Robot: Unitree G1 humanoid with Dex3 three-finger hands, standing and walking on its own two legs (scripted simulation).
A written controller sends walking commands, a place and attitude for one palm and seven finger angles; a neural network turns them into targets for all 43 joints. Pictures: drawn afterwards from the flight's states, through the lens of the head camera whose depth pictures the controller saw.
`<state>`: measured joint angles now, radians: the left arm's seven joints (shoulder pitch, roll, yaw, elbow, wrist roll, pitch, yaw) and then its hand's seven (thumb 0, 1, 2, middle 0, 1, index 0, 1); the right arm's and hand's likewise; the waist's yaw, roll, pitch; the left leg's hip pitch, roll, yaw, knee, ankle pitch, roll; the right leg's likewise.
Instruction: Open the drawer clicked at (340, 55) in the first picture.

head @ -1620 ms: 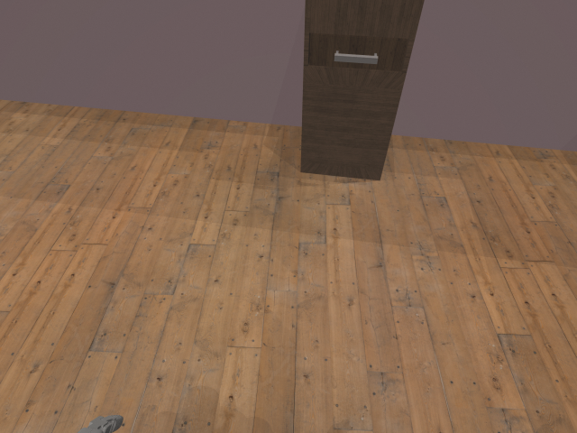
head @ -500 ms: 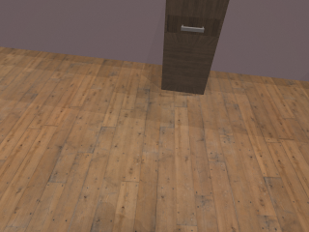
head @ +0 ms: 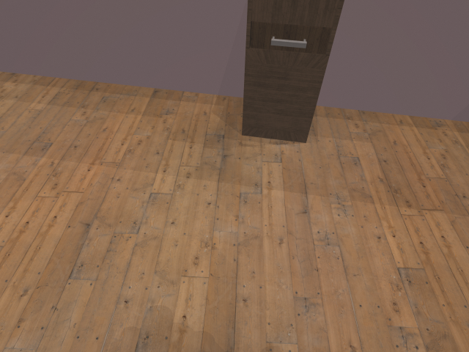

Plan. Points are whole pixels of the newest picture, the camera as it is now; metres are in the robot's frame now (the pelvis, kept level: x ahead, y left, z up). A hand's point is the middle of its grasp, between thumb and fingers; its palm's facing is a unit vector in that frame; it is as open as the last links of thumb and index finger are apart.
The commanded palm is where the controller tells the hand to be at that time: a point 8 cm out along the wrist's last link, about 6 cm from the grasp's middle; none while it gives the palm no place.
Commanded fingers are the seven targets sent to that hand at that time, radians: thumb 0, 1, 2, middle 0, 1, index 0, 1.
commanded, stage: walk to a spot facing it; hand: left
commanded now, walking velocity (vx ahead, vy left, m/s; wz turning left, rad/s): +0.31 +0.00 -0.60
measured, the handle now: (288, 41) +1.51 -0.18 -0.11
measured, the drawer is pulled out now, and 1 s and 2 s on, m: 0.00 0.00 0.00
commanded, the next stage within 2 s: turn to face it in 1.62 s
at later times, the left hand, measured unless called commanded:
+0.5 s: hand (179, 348) +0.17 +0.12 -0.18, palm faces -0.18 -0.96 -0.23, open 7.3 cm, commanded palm none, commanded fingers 0.00 0.90 0.90 -0.20 -0.30 -0.20 -0.30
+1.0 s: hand (198, 242) +0.41 +0.12 -0.19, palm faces -0.34 -0.92 -0.18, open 7.3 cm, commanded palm none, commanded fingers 0.00 0.90 0.90 -0.20 -0.30 -0.20 -0.30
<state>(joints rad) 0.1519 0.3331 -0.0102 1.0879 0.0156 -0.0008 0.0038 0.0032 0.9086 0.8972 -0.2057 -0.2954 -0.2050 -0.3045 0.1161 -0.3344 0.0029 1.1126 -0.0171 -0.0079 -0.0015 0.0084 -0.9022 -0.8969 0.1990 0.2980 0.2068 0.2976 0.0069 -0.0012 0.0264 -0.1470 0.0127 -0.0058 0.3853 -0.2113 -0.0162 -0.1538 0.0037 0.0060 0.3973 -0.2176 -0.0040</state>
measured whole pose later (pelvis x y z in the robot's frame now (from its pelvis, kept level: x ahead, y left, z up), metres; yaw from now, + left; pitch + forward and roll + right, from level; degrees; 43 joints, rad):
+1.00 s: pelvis +0.33 -0.06 -0.01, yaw -24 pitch -1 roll +0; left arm 0.32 0.21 0.08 1.06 0.04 -0.01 -0.02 0.01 0.91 0.90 -0.20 -0.29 -0.20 -0.30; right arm 0.23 -0.14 -0.05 1.00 -0.02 -0.09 -0.02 -0.01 -0.94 -0.90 0.20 0.30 0.21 0.30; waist 0.02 -0.05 0.03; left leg -0.21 0.06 0.21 0.48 -0.26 0.03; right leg -0.49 -0.05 -0.03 1.22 -0.30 -0.02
